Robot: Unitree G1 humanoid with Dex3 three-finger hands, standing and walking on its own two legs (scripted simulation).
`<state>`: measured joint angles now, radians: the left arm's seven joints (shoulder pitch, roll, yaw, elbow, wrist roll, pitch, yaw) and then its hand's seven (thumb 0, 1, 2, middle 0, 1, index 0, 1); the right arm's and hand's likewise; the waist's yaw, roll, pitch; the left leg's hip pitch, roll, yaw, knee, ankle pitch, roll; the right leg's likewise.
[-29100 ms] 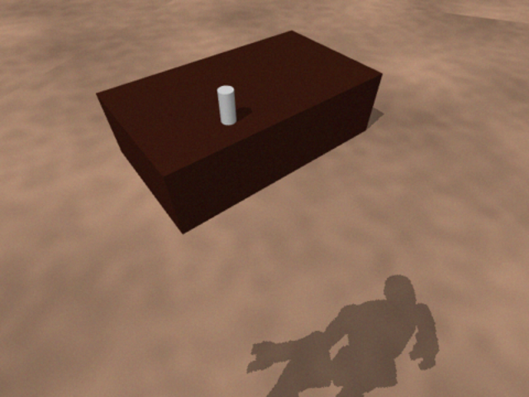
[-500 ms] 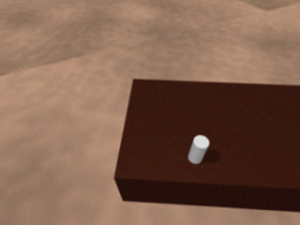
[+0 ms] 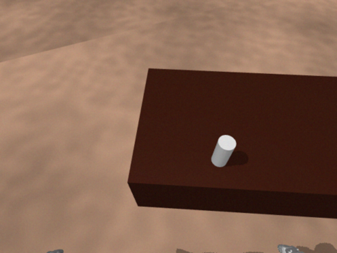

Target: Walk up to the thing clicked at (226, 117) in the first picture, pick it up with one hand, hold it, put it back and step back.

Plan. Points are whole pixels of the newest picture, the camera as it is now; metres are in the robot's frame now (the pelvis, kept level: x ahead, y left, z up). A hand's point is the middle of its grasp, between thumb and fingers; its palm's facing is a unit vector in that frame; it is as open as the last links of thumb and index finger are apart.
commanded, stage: step back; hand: right
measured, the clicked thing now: (222, 151) +0.52 -0.22 -0.31
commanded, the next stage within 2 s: none
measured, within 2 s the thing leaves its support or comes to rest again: neither
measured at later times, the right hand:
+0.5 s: hand out of the picture -0.01 -0.22 -0.15, palm faces +0.02 +0.91 -0.42, open 7.4 cm
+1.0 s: hand out of the picture -0.07 -0.22 -0.16, palm faces -0.03 +0.91 -0.42, open 7.4 cm
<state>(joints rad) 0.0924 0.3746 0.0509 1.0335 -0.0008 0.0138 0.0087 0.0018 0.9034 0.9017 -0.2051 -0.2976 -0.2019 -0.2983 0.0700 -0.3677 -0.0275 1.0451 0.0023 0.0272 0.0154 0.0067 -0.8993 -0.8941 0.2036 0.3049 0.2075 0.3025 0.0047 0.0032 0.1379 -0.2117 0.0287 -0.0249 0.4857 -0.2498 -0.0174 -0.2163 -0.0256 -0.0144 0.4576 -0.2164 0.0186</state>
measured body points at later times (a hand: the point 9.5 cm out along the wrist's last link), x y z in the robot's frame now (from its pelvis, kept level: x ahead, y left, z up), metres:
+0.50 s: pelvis -0.07 +0.05 -0.01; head +0.01 +0.07 +0.43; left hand +0.06 +0.35 -0.15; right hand -0.01 -0.26 -0.12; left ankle -0.07 +0.14 -0.74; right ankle -0.09 -0.07 -0.69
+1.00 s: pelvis -0.16 +0.05 -0.02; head -0.09 +0.05 +0.42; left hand -0.01 +0.35 -0.12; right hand -0.06 -0.27 -0.13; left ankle -0.17 +0.18 -0.74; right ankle -0.10 -0.06 -0.74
